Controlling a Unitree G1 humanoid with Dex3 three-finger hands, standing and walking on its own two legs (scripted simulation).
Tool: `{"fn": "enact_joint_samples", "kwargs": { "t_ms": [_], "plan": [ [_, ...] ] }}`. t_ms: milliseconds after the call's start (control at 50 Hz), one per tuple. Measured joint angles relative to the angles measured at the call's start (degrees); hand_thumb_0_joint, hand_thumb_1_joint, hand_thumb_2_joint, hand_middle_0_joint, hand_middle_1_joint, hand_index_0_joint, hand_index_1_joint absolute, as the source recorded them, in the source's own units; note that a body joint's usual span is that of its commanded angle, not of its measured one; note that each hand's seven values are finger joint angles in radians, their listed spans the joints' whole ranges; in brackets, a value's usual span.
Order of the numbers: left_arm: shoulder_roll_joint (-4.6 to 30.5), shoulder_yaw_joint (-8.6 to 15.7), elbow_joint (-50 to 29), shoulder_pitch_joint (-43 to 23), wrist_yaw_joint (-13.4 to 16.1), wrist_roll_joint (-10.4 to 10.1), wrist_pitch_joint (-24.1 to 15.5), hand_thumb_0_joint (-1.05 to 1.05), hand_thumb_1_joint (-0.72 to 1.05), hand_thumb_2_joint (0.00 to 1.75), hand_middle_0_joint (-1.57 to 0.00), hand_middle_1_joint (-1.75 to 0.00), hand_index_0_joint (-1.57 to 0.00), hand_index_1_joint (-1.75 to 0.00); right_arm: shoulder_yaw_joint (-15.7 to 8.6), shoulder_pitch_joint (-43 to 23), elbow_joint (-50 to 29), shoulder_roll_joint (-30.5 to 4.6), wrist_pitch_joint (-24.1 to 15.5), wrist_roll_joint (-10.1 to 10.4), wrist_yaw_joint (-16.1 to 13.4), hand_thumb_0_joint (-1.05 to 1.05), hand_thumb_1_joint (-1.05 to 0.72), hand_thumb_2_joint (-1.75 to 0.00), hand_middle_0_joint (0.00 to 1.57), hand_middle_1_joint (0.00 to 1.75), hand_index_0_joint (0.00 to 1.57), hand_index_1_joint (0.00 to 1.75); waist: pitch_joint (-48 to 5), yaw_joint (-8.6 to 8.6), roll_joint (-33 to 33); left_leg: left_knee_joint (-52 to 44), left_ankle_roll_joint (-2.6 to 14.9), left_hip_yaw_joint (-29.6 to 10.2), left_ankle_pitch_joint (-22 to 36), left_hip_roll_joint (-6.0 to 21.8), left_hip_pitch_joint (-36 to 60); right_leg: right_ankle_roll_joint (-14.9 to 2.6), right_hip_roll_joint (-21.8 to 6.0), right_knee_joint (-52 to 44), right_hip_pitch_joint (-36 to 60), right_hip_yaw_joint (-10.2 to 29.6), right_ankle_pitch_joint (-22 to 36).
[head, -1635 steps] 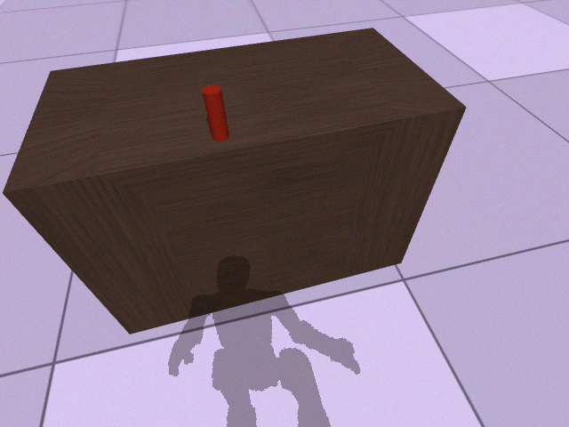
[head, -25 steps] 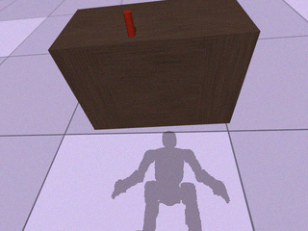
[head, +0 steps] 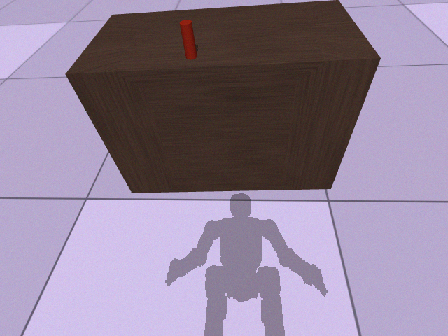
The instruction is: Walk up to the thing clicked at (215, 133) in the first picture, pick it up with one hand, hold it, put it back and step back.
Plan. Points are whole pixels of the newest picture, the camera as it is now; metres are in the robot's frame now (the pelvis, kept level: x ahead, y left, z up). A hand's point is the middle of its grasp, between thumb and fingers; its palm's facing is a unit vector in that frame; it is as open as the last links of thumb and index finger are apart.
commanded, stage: step back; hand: left
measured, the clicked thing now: (188, 40) +1.04 +0.18 +0.05
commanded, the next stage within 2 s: stand in 0.38 s
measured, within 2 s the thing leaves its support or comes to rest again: neither
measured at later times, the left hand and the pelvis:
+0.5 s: hand out of the picture +0.13 +0.30 -0.14, palm faces +0.01 -0.93 -0.36, open 7.4 cm; pelvis +0.03 +0.04 +0.01, yaw +0 degrees
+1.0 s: hand out of the picture +0.08 +0.28 -0.13, palm faces -0.02 -0.94 -0.35, open 7.4 cm; pelvis +0.01 +0.02 +0.02, yaw +0 degrees
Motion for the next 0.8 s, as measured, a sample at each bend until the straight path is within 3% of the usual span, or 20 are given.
{"fn": "enact_joint_samples", "kwargs": {
  "t_ms": [100, 140, 160, 280, 380, 520, 800],
  "plan": [
    [0.25, -0.22, 0.22, -1.45, 0.19, -0.46, -0.01, 0.01, 0.90, 0.90, -0.21, -0.30, -0.21, -0.30, 0.15, -1.09, 0.70, 0.02, -0.51, -0.31, 0.06, 0.00, -0.90, -0.89, 0.21, 0.30, 0.20, 0.30, 0.73, 0.13, -0.28, -8.75, -0.37, 2.32, 3.32, 1.78, 1.41, 0.99, -1.45, 0.85, 0.05, -0.25, -1.42],
    [0.90, -0.27, 0.39, -2.28, 0.39, -0.92, 0.45, 0.01, 0.90, 0.90, -0.21, -0.30, -0.21, -0.30, 0.01, -1.63, 1.18, 0.31, -1.01, -0.54, 0.00, 0.00, -0.90, -0.89, 0.21, 0.30, 0.20, 0.30, 1.29, -0.29, -0.88, -15.02, -0.76, 3.28, 11.32, 1.76, 3.41, 1.74, -2.44, 2.79, -0.37, -0.36, -2.82],
    [1.38, -0.22, 0.53, -2.77, 0.57, -1.16, 0.74, 0.01, 0.90, 0.90, -0.21, -0.30, -0.21, -0.30, -0.05, -2.19, 1.59, 0.86, -1.13, -0.69, -0.11, 0.00, -0.90, -0.89, 0.21, 0.30, 0.20, 0.30, 1.87, -0.14, -1.96, -15.33, -1.12, 3.95, 12.16, 1.04, 3.92, 2.14, -3.26, 3.72, -0.46, 0.30, -3.40],
    [2.73, -0.50, 2.32, -4.04, 1.04, -1.90, 1.30, 0.01, 0.91, 0.90, -0.21, -0.30, -0.20, -0.30, 0.94, -5.25, 3.11, 2.60, -0.55, -0.28, 0.19, 0.00, -0.90, -0.89, 0.21, 0.30, 0.20, 0.30, 1.40, -0.09, -1.97, -13.97, -1.14, 4.54, 9.45, 2.46, 4.17, 3.03, -1.66, 0.01, 1.61, 1.06, -2.14],
    [3.21, -0.73, 3.47, -5.00, 1.16, -2.05, 1.16, 0.01, 0.91, 0.90, -0.21, -0.30, -0.20, -0.30, 1.29, -7.72, 3.75, 3.29, -0.69, -0.04, 0.21, 0.00, -0.90, -0.89, 0.21, 0.30, 0.20, 0.30, 0.61, -0.07, -2.74, -15.72, -0.61, 5.10, 9.95, 1.84, 5.54, 3.50, -2.26, -1.75, 2.87, 1.54, -1.48],
    [2.37, -1.96, 5.86, -6.28, 0.62, -2.15, 1.67, 0.01, 0.91, 0.90, -0.21, -0.30, -0.20, -0.30, 2.17, -9.79, 4.54, 3.56, -2.37, 0.24, 0.49, 0.00, -0.90, -0.89, 0.21, 0.30, 0.20, 0.30, 0.48, 0.04, -3.15, -21.96, -0.31, 5.61, 13.05, 1.54, 9.60, 4.13, -2.43, -8.33, 6.95, 1.83, 1.96],
    [0.52, -2.85, 9.31, -5.07, -0.35, -1.47, 1.46, 0.01, 0.91, 0.90, -0.21, -0.30, -0.20, -0.30, 2.09, -9.54, 6.79, 3.03, -1.99, 0.50, 0.74, 0.00, -0.90, -0.89, 0.21, 0.30, 0.20, 0.30, 0.25, -0.31, -2.69, -30.77, -1.03, 5.50, 18.77, 1.69, 13.28, 3.53, -2.10, -15.55, 9.93, 1.53, 6.74]
  ]
}}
